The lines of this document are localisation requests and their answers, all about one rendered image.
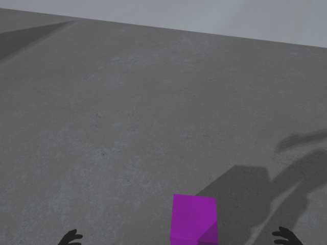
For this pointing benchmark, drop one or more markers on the carton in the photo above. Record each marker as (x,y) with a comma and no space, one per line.
(194,221)

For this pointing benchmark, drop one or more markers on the left robot hand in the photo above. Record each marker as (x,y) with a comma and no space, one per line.
(71,235)

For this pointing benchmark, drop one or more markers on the right robot hand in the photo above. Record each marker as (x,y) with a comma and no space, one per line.
(286,233)

